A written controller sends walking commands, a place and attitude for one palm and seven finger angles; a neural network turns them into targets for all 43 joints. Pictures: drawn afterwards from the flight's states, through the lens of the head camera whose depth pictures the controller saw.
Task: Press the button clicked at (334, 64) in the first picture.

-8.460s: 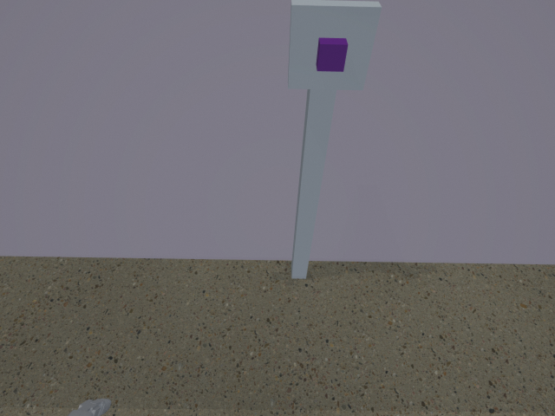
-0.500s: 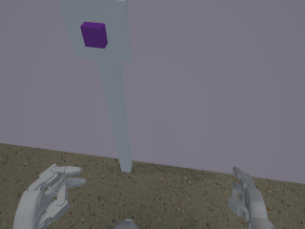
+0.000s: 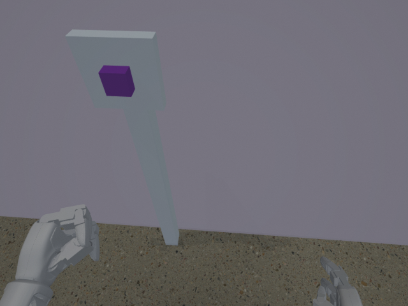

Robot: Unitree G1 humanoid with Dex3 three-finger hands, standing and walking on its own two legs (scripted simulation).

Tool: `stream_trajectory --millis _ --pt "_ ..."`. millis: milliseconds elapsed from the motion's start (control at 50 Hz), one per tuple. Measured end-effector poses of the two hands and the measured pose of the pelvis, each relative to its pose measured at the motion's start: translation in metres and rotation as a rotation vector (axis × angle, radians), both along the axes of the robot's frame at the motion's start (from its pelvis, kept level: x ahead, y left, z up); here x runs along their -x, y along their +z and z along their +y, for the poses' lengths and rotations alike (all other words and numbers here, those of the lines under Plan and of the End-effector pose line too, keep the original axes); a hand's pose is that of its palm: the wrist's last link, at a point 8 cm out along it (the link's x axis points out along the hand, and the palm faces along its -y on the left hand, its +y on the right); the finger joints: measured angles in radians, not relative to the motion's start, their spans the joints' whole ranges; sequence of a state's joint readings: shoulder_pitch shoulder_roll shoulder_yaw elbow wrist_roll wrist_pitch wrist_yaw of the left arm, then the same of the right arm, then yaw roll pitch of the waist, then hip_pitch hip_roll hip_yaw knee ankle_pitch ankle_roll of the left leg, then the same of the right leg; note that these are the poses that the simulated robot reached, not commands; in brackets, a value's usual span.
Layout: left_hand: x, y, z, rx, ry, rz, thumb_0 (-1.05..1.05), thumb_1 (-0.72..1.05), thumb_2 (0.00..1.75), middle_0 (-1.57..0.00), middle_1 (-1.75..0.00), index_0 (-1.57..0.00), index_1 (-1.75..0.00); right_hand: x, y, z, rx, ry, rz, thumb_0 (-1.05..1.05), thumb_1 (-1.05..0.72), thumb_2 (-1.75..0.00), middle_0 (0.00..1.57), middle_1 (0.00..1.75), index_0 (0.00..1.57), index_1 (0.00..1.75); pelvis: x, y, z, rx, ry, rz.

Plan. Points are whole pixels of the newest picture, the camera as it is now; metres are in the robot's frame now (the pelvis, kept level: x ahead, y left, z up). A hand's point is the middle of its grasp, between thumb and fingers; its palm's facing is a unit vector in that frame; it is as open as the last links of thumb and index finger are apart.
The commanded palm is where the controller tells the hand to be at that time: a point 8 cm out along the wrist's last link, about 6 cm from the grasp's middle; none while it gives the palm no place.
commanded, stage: raise the hand and make a fist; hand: left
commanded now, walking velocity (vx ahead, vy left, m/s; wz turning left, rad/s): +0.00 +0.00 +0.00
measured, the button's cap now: (118, 80) +0.49 +0.21 +0.21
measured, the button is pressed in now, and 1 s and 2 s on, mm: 0 0 0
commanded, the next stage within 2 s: aim a knuckle at the button in 0.98 s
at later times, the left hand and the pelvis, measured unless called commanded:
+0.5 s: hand (55, 199) +0.22 +0.23 +0.18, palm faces +0.02 -0.99 -0.11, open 3.1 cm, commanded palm +0.19 +0.28 +0.19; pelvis +0.00 +0.01 +0.02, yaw +1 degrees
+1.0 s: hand (62, 196) +0.22 +0.20 +0.20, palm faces +0.05 -0.99 -0.11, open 3.1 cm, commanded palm +0.18 +0.25 +0.20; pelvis -0.01 -0.01 +0.02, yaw +1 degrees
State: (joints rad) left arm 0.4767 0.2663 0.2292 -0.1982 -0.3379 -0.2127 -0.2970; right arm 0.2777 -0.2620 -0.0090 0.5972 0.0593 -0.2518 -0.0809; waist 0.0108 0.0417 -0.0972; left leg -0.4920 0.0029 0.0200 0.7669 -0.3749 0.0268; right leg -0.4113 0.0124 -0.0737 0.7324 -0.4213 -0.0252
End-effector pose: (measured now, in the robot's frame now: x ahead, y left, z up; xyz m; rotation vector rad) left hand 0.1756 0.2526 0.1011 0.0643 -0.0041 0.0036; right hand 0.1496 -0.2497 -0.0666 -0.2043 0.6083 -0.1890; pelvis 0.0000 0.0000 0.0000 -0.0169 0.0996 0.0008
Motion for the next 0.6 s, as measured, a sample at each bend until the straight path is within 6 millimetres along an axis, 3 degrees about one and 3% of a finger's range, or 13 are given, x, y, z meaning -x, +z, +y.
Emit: stream_trajectory --millis 200,340,460,600 --pt "-0.011 0.036 0.012 -0.017 0.006 -0.079 0.01 0.90 0.90 -1.29 -1.49 -1.29 -1.50 -0.037 0.025 0.038 -0.035 0.098 -0.124 0.01 -0.90 -0.90 0.20 0.30 0.20 0.30 -0.003 0.008 0.011 0.004 0.010 -0.050" --pt "-0.018 0.059 0.019 -0.036 0.003 -0.084 0.01 0.90 0.90 -1.30 -1.49 -1.30 -1.50 -0.046 0.032 0.061 -0.064 0.156 -0.139 0.01 -0.90 -0.90 0.20 0.30 0.21 0.30 -0.002 0.014 0.014 0.003 0.016 -0.084" --pt "-0.023 0.080 0.025 -0.046 0.011 -0.097 0.01 0.90 0.90 -1.30 -1.50 -1.30 -1.50 -0.042 0.032 0.063 -0.069 0.168 -0.115 0.01 -0.90 -0.90 0.21 0.30 0.21 0.30 0.001 0.018 0.014 0.000 0.020 -0.108" --pt "-0.030 0.101 0.027 -0.052 0.010 -0.104 0.01 0.90 0.90 -1.30 -1.50 -1.30 -1.50 -0.036 0.032 0.052 -0.059 0.146 -0.098 0.01 -0.90 -0.90 0.20 0.30 0.21 0.30 0.005 0.021 0.010 -0.005 0.019 -0.130"
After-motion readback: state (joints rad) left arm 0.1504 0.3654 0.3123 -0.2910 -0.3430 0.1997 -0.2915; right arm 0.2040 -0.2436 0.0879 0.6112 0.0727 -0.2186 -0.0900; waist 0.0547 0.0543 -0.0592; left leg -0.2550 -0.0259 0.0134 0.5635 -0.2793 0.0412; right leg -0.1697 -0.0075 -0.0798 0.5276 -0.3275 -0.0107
